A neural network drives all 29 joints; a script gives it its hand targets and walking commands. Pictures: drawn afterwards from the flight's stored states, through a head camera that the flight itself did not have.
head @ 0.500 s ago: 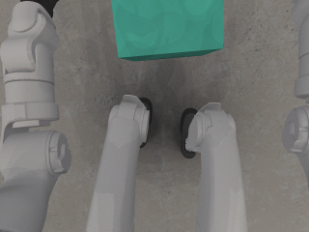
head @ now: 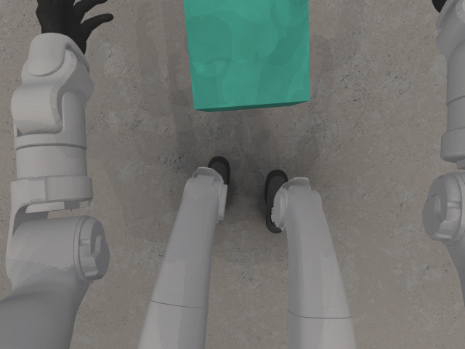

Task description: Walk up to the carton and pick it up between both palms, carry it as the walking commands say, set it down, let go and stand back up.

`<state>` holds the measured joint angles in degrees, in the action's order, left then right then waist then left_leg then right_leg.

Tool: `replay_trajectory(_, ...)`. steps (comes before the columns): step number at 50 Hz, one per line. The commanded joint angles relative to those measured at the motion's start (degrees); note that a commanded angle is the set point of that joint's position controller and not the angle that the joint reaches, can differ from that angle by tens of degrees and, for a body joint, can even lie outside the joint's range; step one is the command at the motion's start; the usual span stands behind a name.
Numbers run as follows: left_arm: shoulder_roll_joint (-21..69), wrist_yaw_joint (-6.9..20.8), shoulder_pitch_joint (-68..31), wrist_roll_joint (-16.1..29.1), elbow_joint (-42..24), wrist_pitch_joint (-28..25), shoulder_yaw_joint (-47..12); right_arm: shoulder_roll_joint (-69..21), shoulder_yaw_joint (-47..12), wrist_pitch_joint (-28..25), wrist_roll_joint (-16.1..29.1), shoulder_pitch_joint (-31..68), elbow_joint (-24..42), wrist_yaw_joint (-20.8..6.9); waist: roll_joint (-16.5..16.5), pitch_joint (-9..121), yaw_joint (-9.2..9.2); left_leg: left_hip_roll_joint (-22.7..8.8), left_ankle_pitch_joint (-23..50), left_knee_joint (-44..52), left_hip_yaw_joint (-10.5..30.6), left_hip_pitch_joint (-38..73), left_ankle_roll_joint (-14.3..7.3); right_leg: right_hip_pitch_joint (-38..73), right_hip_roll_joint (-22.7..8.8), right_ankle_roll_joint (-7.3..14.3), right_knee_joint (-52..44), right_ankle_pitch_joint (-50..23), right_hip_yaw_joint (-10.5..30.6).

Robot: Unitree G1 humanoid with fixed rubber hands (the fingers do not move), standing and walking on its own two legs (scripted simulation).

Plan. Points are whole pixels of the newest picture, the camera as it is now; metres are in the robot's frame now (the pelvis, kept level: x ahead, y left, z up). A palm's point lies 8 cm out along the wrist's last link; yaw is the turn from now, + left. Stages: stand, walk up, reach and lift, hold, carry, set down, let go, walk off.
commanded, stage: set down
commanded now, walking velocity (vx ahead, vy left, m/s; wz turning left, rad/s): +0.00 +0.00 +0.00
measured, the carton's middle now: (246, 49) +0.57 +0.05 -0.51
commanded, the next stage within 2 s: let go in 0.16 s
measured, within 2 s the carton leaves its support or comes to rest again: neither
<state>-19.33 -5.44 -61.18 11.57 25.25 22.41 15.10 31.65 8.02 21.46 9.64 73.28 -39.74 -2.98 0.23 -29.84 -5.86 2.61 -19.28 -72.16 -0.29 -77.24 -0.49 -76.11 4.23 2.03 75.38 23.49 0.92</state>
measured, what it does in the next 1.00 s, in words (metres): rises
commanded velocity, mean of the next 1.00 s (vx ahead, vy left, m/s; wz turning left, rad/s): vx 0.00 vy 0.00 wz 0.00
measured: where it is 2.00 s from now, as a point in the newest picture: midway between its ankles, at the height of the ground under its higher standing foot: (244, 205)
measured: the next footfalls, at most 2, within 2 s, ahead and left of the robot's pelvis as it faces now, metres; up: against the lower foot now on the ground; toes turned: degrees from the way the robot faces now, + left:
none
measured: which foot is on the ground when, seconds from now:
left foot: down 0.00-1.00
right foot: down 0.00-1.00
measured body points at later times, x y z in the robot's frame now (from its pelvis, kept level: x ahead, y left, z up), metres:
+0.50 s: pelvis +0.08 +0.01 +0.08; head +0.33 +0.00 +0.45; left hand +0.45 +0.25 -0.04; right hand +0.50 -0.20 -0.05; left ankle +0.13 +0.11 -0.60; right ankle +0.10 -0.09 -0.60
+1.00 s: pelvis +0.14 +0.01 +0.14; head +0.21 -0.01 +0.58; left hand +0.31 +0.25 +0.06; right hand +0.35 -0.22 +0.04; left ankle +0.13 +0.11 -0.60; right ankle +0.10 -0.09 -0.60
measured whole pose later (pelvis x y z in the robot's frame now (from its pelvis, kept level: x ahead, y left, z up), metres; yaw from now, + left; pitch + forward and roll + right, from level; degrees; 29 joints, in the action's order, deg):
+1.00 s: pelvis +0.14 +0.01 +0.14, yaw +0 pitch +12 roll +0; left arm -10.9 4.0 13.2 2.7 25.4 0.0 1.5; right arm 12.1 5.1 0.4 0.2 -8.9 -27.8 -0.7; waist 2.8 3.4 -3.7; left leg 3.4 -14.6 -29.1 2.9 -25.8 -1.9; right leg -23.2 3.1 1.5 28.6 16.8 3.1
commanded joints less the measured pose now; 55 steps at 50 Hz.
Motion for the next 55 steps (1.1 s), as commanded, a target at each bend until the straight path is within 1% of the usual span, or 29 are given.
replay_trajectory(1, -8.8, 0.4, -10.9, -1.3, -4.4, -4.3, 2.6, 9.1, 2.6, -4.3, -1.6, 15.7, 3.4, -0.6, -3.7, 111.1, -2.67, 1.0, 19.3, 8.8, -0.2, 36.1, 2.0, 32.1, 0.4, -1.8, -11.3, -16.3, 2.0)
replay_trajectory(2, -8.1, 0.6, -11.2, -1.4, -4.2, -5.4, 2.5, 8.9, 2.8, -5.3, -2.3, 15.7, 3.4, -0.7, -4.1, 110.5, -2.17, 1.0, 20.3, 9.5, 0.1, 36.6, 2.2, 32.4, 0.4, -1.9, -12.0, -17.5, 2.0)
replay_trajectory(3, -7.3, 0.6, -11.4, -1.8, -4.5, -6.4, 2.4, 8.4, 2.5, -6.3, -2.4, 16.0, 4.2, -0.8, -3.8, 111.8, -2.45, 1.0, 22.3, 10.2, 0.4, 38.7, 2.3, 33.3, 0.3, -2.0, -12.4, -19.2, 1.9)
replay_trajectory(4, -7.0, 0.7, -11.2, -2.6, -1.0, -7.4, 2.7, 8.3, 3.0, -7.2, -3.3, 15.8, 0.6, -0.9, -3.7, 108.4, -1.97, 0.6, 21.8, 10.3, 0.5, 37.1, 2.4, 30.7, 0.1, -2.0, -12.5, -18.6, 1.7)
replay_trajectory(7, -4.8, 1.2, -8.1, -4.4, 2.9, -10.2, 2.6, 6.3, 3.6, -9.7, -5.0, 12.3, -3.9, -1.0, -3.0, 103.0, -1.40, 0.5, 22.1, 11.8, 1.1, 37.5, 2.6, 28.5, 0.0, -1.8, -14.5, -18.1, 2.0)
replay_trajectory(9, -4.2, 2.0, -4.7, -5.8, 5.2, -11.7, 2.1, 4.8, 4.7, -11.1, -7.0, 7.9, -6.4, -0.6, -3.1, 99.3, 0.24, 0.6, 21.9, 12.9, 1.3, 36.4, 2.8, 28.0, -0.2, -1.8, -15.3, -18.7, 1.7)
replay_trajectory(10, -4.5, 2.7, -3.2, -6.4, 5.9, -12.4, 1.9, 3.1, 5.0, -11.6, -7.6, 6.3, -6.1, -0.2, -3.2, 97.3, 0.27, 0.6, 21.4, 13.5, 1.1, 35.8, 2.6, 28.2, -0.4, -1.9, -16.2, -18.7, 1.9)
replay_trajectory(11, -4.9, 3.2, -2.3, -7.0, 5.3, -13.1, 1.9, 2.8, 6.2, -12.1, -8.8, 4.5, -5.8, 0.3, -3.3, 95.3, 1.21, 0.7, 21.1, 14.3, 1.0, 34.5, 2.4, 28.7, -0.5, -2.0, -17.1, -19.3, 2.1)
replay_trajectory(12, -4.9, 3.9, -0.7, -7.5, 5.7, -13.7, 1.7, 1.3, 6.0, -12.5, -9.0, 2.8, -5.0, 0.7, -2.8, 94.8, 0.93, 0.7, 20.9, 15.0, 0.7, 34.8, 2.3, 29.9, -0.7, -2.1, -18.0, -19.5, 2.3)
replay_trajectory(13, -5.3, 4.4, 0.2, -8.0, 5.3, -14.2, 1.7, 0.2, 6.7, -12.7, -9.8, 0.6, -4.5, 1.1, -2.9, 92.3, 1.52, 0.6, 20.6, 15.9, 0.7, 34.1, 2.2, 29.8, -0.8, -2.2, -19.2, -19.5, 2.3)
replay_trajectory(15, -6.3, 5.5, 3.0, -9.3, 6.0, -14.6, 2.1, -1.1, 7.1, -12.8, -10.7, -1.8, -3.1, 1.7, -3.2, 89.0, 1.16, 0.7, 17.9, 18.5, 0.2, 33.7, 1.7, 31.2, -1.1, -2.2, -22.3, -17.2, 2.7)
replay_trajectory(16, -5.9, 6.1, 6.2, -10.0, 6.4, -14.9, 1.9, -2.3, 6.7, -12.8, -11.1, -4.7, -2.5, 1.9, -3.4, 87.7, 0.44, 0.7, 17.0, 19.9, 0.0, 34.0, 1.5, 32.5, -1.2, -2.3, -23.8, -16.3, 2.9)
replay_trajectory(17, -5.6, 6.7, 7.8, -9.9, 6.3, -15.2, 1.1, -2.7, 7.2, -12.9, -11.6, -6.0, -0.5, 2.2, -4.0, 86.5, 0.87, 0.7, 16.2, 21.2, 0.1, 34.0, 1.2, 32.7, -1.2, -2.5, -25.1, -15.5, 2.6)
replay_trajectory(18, -4.9, 7.3, 12.5, -10.4, 5.6, -15.5, 0.4, -3.9, 6.2, -13.1, -11.5, -10.0, 1.9, 2.4, -4.3, 87.7, 0.49, 0.7, 17.1, 22.3, 0.0, 36.9, 1.1, 35.2, -1.2, -2.5, -26.6, -16.2, 2.6)
replay_trajectory(19, -4.9, 8.0, 15.4, -10.8, 5.6, -15.7, -0.4, -5.1, 5.7, -13.1, -11.5, -13.1, 3.2, 2.7, -4.2, 87.0, 0.93, 0.7, 17.2, 22.9, 0.0, 37.9, 0.7, 36.0, -1.3, -2.8, -27.6, -16.9, 2.6)
replay_trajectory(20, -4.8, 8.7, 17.4, -11.0, 4.2, -16.1, -0.6, -5.8, 5.2, -13.3, -11.4, -15.6, 4.7, 3.2, -4.5, 85.7, 0.69, 0.6, 17.8, 23.9, -0.1, 38.3, 0.5, 37.8, -1.5, -3.0, -28.4, -18.1, 2.7)
replay_trajectory(23, -3.2, 10.2, 26.0, -11.0, 0.5, -17.7, -2.1, -8.9, 3.1, -15.1, -11.2, -25.5, 11.4, 4.5, -4.7, 85.6, 1.38, 0.5, 25.3, 25.6, 1.1, 42.8, 0.2, 42.3, -1.8, -3.7, -30.0, -27.3, 3.0)
replay_trajectory(26, -3.6, 10.5, 28.3, -11.2, -0.9, -19.3, -1.5, -10.7, 2.4, -16.9, -10.6, -28.3, 14.7, 5.1, -3.6, 81.2, 0.21, 0.0, 30.1, 27.2, 2.2, 44.8, 0.2, 41.6, -1.9, -3.9, -31.2, -30.8, 3.3)
replay_trajectory(30, -0.7, 10.3, 40.0, -11.3, -0.2, -21.1, -2.7, -12.8, 2.0, -18.9, -11.5, -42.7, 14.9, 5.1, -1.7, 81.7, 1.64, -0.8, 43.5, 27.3, 4.1, 54.2, 0.6, 41.5, -1.6, -4.0, -31.8, -39.5, 2.9)
replay_trajectory(31, -0.7, 10.1, 39.9, -10.8, 0.7, -21.4, -3.1, -12.9, 2.6, -19.2, -11.5, -44.3, 13.4, 5.2, -1.0, 78.3, 2.20, -1.4, 45.8, 27.8, 5.1, 56.0, 0.5, 37.8, -1.5, -4.1, -32.6, -37.4, 2.4)
replay_trajectory(33, 0.9, 9.9, 45.9, -10.4, -0.4, -21.9, -4.0, -13.4, 2.2, -20.0, -11.8, -51.1, 14.3, 4.9, 0.5, 77.4, 2.31, -2.4, 52.1, 27.9, 6.3, 64.1, 0.8, 34.2, -1.3, -3.7, -34.8, -35.8, 1.9)
replay_trajectory(34, 1.9, 9.8, 50.1, -10.6, -0.4, -22.0, -4.3, -14.0, 1.9, -20.3, -11.7, -55.2, 14.6, 4.8, 1.3, 76.4, 1.83, -2.7, 54.2, 28.5, 6.7, 67.3, 0.9, 33.9, -1.4, -3.3, -36.4, -35.5, 1.8)
replay_trajectory(35, 2.0, 9.8, 51.7, -10.3, 0.3, -22.4, -4.5, -13.6, 1.9, -20.7, -11.7, -56.6, 14.4, 4.6, 1.4, 73.9, 1.87, -2.9, 53.5, 29.2, 6.6, 66.8, 1.3, 34.3, -1.4, -2.8, -37.5, -34.8, 1.9)
replay_trajectory(38, 2.5, 9.4, 59.8, -9.8, -1.4, -23.6, -6.1, -13.7, 1.7, -22.2, -11.6, -65.0, 16.2, 4.3, 0.3, 71.2, 2.20, -3.0, 54.4, 32.2, 6.7, 68.3, 1.5, 42.3, -1.3, -2.8, -39.2, -38.0, 2.0)
replay_trajectory(42, 2.1, 9.2, 68.6, -9.1, -4.1, -24.7, -8.9, -13.8, 1.2, -23.5, -11.1, -73.7, 18.8, 3.8, -1.3, 64.3, 2.71, -3.1, 50.3, 36.9, 6.0, 69.7, 1.4, 51.8, -1.6, -2.9, -43.3, -36.9, 1.8)
replay_trajectory(47, 2.4, 9.3, 72.6, -8.6, -7.6, -24.9, -11.8, -13.2, -1.1, -23.7, -9.1, -79.5, 20.5, 2.6, -2.4, 51.6, 3.58, -2.4, 36.3, 42.8, 4.5, 68.0, 1.6, 62.6, -1.9, -2.9, -47.3, -34.7, 1.9)
replay_trajectory(52, 1.4, 9.5, 70.2, -9.8, -10.5, -22.6, -13.0, -13.5, -3.1, -21.4, -8.8, -79.0, 21.8, 1.2, -0.9, 36.7, 4.90, -2.3, 16.6, 47.2, 3.0, 66.9, 1.2, 65.7, -2.8, -2.2, -52.8, -18.2, 1.5)
replay_trajectory(53, 1.0, 9.5, 70.2, -10.3, -10.6, -21.9, -12.3, -13.9, -3.5, -20.7, -8.9, -78.7, 21.9, 0.9, -0.3, 34.6, 4.57, -2.1, 13.9, 47.7, 2.5, 66.7, 1.1, 66.6, -3.2, -2.1, -53.6, -16.4, 1.8)
replay_trajectory(55, 0.4, 9.6, 69.7, -10.7, -11.1, -20.5, -12.1, -14.3, -3.6, -19.2, -9.6, -79.4, 22.6, 0.3, -1.0, 31.7, 5.36, -1.7, 9.2, 48.4, 2.2, 67.2, 0.7, 68.2, -3.5, -2.1, -54.7, -13.1, 1.8)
